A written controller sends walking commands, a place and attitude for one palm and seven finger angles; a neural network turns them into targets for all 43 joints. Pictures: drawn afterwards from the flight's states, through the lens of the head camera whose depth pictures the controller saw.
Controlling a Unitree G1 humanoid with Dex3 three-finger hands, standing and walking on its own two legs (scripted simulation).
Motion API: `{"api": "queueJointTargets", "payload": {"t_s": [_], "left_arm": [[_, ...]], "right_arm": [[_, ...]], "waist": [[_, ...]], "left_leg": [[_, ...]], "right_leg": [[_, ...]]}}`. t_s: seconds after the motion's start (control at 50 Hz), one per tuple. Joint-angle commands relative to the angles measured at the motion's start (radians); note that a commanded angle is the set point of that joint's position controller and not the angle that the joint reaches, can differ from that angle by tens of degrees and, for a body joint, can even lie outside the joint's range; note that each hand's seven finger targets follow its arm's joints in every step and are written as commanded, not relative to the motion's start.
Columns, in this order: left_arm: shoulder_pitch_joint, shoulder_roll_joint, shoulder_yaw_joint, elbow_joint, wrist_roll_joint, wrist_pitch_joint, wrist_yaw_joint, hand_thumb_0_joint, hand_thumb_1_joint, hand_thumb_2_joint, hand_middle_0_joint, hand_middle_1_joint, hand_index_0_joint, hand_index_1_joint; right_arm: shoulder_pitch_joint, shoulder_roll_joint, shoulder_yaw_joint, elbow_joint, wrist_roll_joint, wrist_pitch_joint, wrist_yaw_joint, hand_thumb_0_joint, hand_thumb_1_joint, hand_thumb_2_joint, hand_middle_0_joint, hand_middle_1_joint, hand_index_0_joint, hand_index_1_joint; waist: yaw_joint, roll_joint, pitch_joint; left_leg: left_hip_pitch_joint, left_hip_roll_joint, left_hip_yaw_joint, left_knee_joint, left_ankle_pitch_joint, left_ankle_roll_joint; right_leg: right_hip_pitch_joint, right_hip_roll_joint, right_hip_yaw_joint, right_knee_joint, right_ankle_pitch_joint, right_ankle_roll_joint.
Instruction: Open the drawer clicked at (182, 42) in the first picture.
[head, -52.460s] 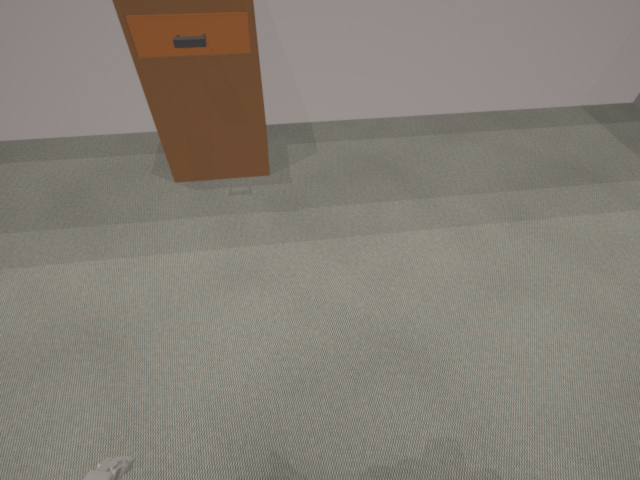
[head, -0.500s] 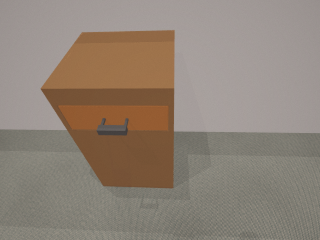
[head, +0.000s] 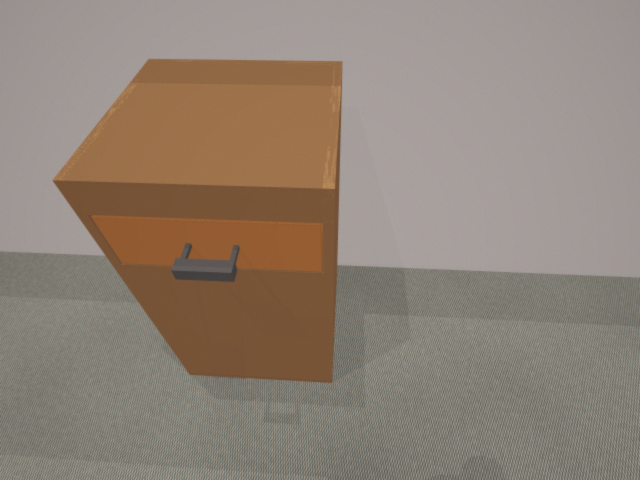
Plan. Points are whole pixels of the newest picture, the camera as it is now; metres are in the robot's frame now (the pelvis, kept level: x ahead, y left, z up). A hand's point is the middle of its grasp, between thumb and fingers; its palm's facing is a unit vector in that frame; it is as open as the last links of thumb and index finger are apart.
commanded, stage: come to a stop and stand still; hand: left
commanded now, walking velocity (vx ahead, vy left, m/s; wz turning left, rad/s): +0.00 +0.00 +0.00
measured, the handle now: (208, 259) +0.50 +0.25 -0.09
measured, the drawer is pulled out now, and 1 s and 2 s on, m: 0.00 0.00 0.00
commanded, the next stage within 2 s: look again from close up in 0.28 s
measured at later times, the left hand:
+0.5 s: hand out of the picture +0.00 +0.16 -0.17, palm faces +0.04 -0.98 -0.20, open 7.3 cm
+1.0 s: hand out of the picture -0.02 +0.15 -0.17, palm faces +0.06 -0.98 -0.17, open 7.4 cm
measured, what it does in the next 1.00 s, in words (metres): stands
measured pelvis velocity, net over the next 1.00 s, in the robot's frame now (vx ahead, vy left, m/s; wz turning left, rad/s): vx -0.01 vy -0.01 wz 0.01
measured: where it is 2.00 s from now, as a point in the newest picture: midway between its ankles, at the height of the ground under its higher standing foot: outside the picture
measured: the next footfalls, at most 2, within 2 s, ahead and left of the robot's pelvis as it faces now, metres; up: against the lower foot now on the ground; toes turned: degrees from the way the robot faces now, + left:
none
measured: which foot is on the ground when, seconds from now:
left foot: down 0.00-1.00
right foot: down 0.00-1.00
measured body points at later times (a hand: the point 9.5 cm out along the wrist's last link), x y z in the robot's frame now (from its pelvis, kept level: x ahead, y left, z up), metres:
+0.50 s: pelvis +0.00 -0.01 +0.00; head +0.02 -0.02 +0.45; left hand +0.00 +0.22 -0.15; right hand -0.02 -0.22 -0.17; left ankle -0.05 +0.13 -0.74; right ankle +0.01 -0.10 -0.74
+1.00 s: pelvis -0.01 -0.01 +0.00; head +0.01 -0.02 +0.45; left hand -0.02 +0.20 -0.16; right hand -0.03 -0.21 -0.16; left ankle -0.05 +0.13 -0.74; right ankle +0.01 -0.10 -0.74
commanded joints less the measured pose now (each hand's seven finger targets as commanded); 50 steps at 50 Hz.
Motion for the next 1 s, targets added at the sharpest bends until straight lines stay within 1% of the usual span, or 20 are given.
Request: {"api": "queueJointTargets", "payload": {"t_s": [0.0,0.02,0.06,0.2,0.38,0.4,0.42,0.44,0.5,0.54,0.58,0.64,0.7,0.72,0.78,0.86,0.88,0.94,0.96,0.98], "left_arm": [[0.058,0.092,0.02,-0.033,0.001,-0.015,0.003,0.0,0.9,0.9,-0.2,-0.3,-0.2,-0.3],[0.056,0.091,0.02,-0.034,0.001,-0.013,0.003,0.0,0.9,0.9,-0.2,-0.3,-0.2,-0.3],[0.055,0.093,0.021,-0.036,0.001,-0.014,0.003,0.0,0.9,0.9,-0.2,-0.3,-0.2,-0.3],[0.054,0.098,0.023,-0.039,0.0,-0.015,0.003,0.0,0.9,0.9,-0.2,-0.3,-0.2,-0.3],[0.054,0.091,0.024,-0.039,0.0,-0.01,0.002,0.0,0.9,0.9,-0.2,-0.3,-0.2,-0.3],[0.056,0.09,0.025,-0.04,0.0,-0.01,0.002,0.0,0.9,0.9,-0.2,-0.3,-0.2,-0.3],[0.055,0.088,0.025,-0.04,0.001,-0.009,0.002,0.0,0.9,0.9,-0.2,-0.3,-0.2,-0.3],[0.056,0.088,0.024,-0.041,0.001,-0.009,0.002,0.0,0.9,0.9,-0.2,-0.3,-0.2,-0.3],[0.061,0.088,0.024,-0.04,0.001,-0.011,0.002,0.0,0.9,0.9,-0.2,-0.3,-0.2,-0.3],[0.062,0.084,0.024,-0.04,0.001,-0.01,0.002,0.0,0.9,0.9,-0.2,-0.3,-0.2,-0.3],[0.068,0.084,0.025,-0.039,0.001,-0.012,0.002,0.0,0.9,0.9,-0.2,-0.3,-0.2,-0.3],[0.071,0.079,0.024,-0.037,0.001,-0.011,0.002,0.0,0.9,0.9,-0.2,-0.3,-0.2,-0.3],[0.077,0.079,0.024,-0.034,0.001,-0.011,0.002,0.0,0.9,0.9,-0.2,-0.3,-0.2,-0.3],[0.078,0.074,0.022,-0.033,0.001,-0.009,0.002,0.0,0.9,0.9,-0.2,-0.3,-0.2,-0.3],[0.084,0.076,0.023,-0.034,0.001,-0.011,0.002,0.0,0.9,0.9,-0.2,-0.3,-0.2,-0.3],[0.089,0.07,0.025,-0.034,0.001,-0.011,0.002,0.0,0.9,0.9,-0.2,-0.3,-0.2,-0.3],[0.091,0.07,0.024,-0.033,0.002,-0.011,0.002,0.0,0.9,0.9,-0.2,-0.3,-0.2,-0.3],[0.095,0.062,0.024,-0.032,0.002,-0.01,0.002,0.0,0.9,0.9,-0.2,-0.3,-0.2,-0.3],[0.199,0.127,0.032,0.012,0.007,-0.033,0.047,0.0,0.9,0.9,-0.2,-0.3,-0.2,-0.3],[-0.606,0.353,-0.101,-1.536,0.078,-0.222,0.027,0.0,0.877,0.89,-0.202,-0.315,-0.202,-0.315]], "right_arm": [[0.092,-0.075,-0.012,-0.005,-0.002,-0.006,-0.008,0.0,-0.9,-0.9,0.2,0.3,0.2,0.3],[0.095,-0.071,-0.011,-0.001,-0.002,-0.004,-0.008,0.0,-0.9,-0.9,0.2,0.3,0.2,0.3],[0.09,-0.075,-0.011,-0.001,-0.003,-0.005,-0.008,0.0,-0.9,-0.9,0.2,0.3,0.2,0.3],[0.095,-0.073,-0.013,0.003,-0.003,-0.007,-0.01,0.0,-0.9,-0.9,0.2,0.3,0.2,0.3],[0.098,-0.068,-0.01,0.01,-0.005,-0.003,-0.01,0.0,-0.9,-0.9,0.2,0.3,0.2,0.3],[0.104,-0.068,-0.011,0.009,-0.005,-0.004,-0.01,0.0,-0.9,-0.9,0.2,0.3,0.2,0.3],[0.107,-0.064,-0.011,0.011,-0.004,-0.003,-0.01,0.0,-0.9,-0.9,0.2,0.3,0.2,0.3],[0.107,-0.069,-0.01,0.011,-0.004,-0.004,-0.01,0.0,-0.9,-0.9,0.2,0.3,0.2,0.3],[0.109,-0.067,-0.011,0.011,-0.004,-0.005,-0.01,0.0,-0.9,-0.9,0.2,0.3,0.2,0.3],[0.112,-0.065,-0.011,0.013,-0.004,-0.004,-0.009,0.0,-0.9,-0.9,0.2,0.3,0.2,0.3],[0.113,-0.063,-0.012,0.013,-0.004,-0.005,-0.01,0.0,-0.9,-0.9,0.2,0.3,0.2,0.3],[0.115,-0.058,-0.012,0.014,-0.004,-0.003,-0.01,0.0,-0.9,-0.9,0.2,0.3,0.2,0.3],[0.118,-0.056,-0.011,0.015,-0.004,-0.002,-0.01,0.0,-0.9,-0.9,0.2,0.3,0.2,0.3],[0.117,-0.05,-0.011,0.018,-0.004,0.0,-0.01,0.0,-0.9,-0.9,0.2,0.3,0.2,0.3],[0.123,-0.05,-0.012,0.016,-0.004,-0.002,-0.01,0.0,-0.9,-0.9,0.2,0.3,0.2,0.3],[0.129,-0.048,-0.011,0.017,-0.005,-0.004,-0.01,0.0,-0.9,-0.9,0.2,0.3,0.2,0.3],[0.125,-0.046,-0.012,0.016,-0.004,-0.004,-0.01,0.0,-0.9,-0.9,0.2,0.3,0.2,0.3],[0.131,-0.044,-0.013,0.015,-0.004,-0.001,-0.01,0.0,-0.9,-0.9,0.2,0.3,0.2,0.3],[-0.049,-0.103,-0.032,-0.054,0.01,-0.008,0.001,0.0,-0.9,-0.9,0.2,0.3,0.2,0.3],[-0.049,-0.258,-0.013,-0.434,0.063,-0.163,-0.057,0.0,-0.9,-0.9,0.2,0.3,0.2,0.3]], "waist": [[-0.005,-0.039,0.009],[-0.007,-0.047,0.018],[-0.005,-0.034,0.014],[-0.003,-0.026,0.004],[0.001,-0.02,0.049],[0.001,-0.028,0.042],[0.0,-0.017,0.039],[0.001,-0.031,0.042],[0.001,-0.035,0.031],[0.001,-0.032,0.036],[0.0,-0.042,0.025],[0.002,-0.029,0.051],[0.002,-0.037,0.05],[0.0,-0.025,0.067],[0.001,-0.032,0.055],[0.004,-0.017,0.046],[0.004,-0.033,0.053],[0.003,-0.03,0.065],[0.071,-0.041,0.053],[-0.049,0.228,-0.438]], "left_leg": [[-0.069,0.067,-0.042,-0.07,0.2,0.038],[-0.073,0.07,-0.043,-0.076,0.185,0.038],[-0.068,0.069,-0.042,-0.074,0.201,0.037],[-0.054,0.072,-0.041,-0.079,0.222,0.034],[-0.077,0.072,-0.049,-0.098,0.172,0.034],[-0.075,0.072,-0.049,-0.1,0.174,0.034],[-0.076,0.074,-0.049,-0.104,0.171,0.035],[-0.081,0.074,-0.051,-0.102,0.167,0.034],[-0.071,0.072,-0.049,-0.099,0.174,0.035],[-0.08,0.071,-0.052,-0.103,0.158,0.035],[-0.069,0.07,-0.05,-0.097,0.167,0.035],[-0.083,0.069,-0.049,-0.1,0.148,0.034],[-0.083,0.067,-0.047,-0.098,0.14,0.033],[-0.088,0.068,-0.048,-0.104,0.125,0.033],[-0.089,0.064,-0.05,-0.098,0.13,0.034],[-0.093,0.067,-0.052,-0.101,0.134,0.035],[-0.09,0.066,-0.051,-0.098,0.136,0.035],[-0.098,0.065,-0.053,-0.101,0.118,0.035],[-0.154,0.07,0.012,0.125,0.081,0.0],[0.099,-0.031,0.022,-0.049,0.211,0.057]], "right_leg": [[0.076,-0.107,0.099,-0.072,0.279,-0.024],[0.073,-0.1,0.098,-0.073,0.258,-0.024],[0.076,-0.103,0.099,-0.075,0.271,-0.025],[0.096,-0.104,0.093,-0.078,0.297,-0.028],[0.075,-0.095,0.091,-0.101,0.201,-0.028],[0.08,-0.096,0.091,-0.1,0.202,-0.028],[0.085,-0.092,0.087,-0.101,0.193,-0.027],[0.08,-0.091,0.087,-0.1,0.186,-0.026],[0.085,-0.097,0.09,-0.104,0.199,-0.028],[0.082,-0.092,0.089,-0.106,0.172,-0.026],[0.084,-0.095,0.094,-0.106,0.189,-0.029],[0.07,-0.092,0.093,-0.113,0.162,-0.028],[0.067,-0.095,0.096,-0.119,0.147,-0.029],[0.056,-0.09,0.093,-0.124,0.123,-0.029],[0.059,-0.092,0.099,-0.124,0.12,-0.03],[0.068,-0.091,0.095,-0.122,0.118,-0.029],[0.062,-0.091,0.094,-0.121,0.126,-0.029],[0.051,-0.088,0.097,-0.128,0.098,-0.029],[0.075,-0.171,0.154,-0.098,0.557,0.012],[0.172,-0.077,0.209,-0.02,0.33,-0.018]]}}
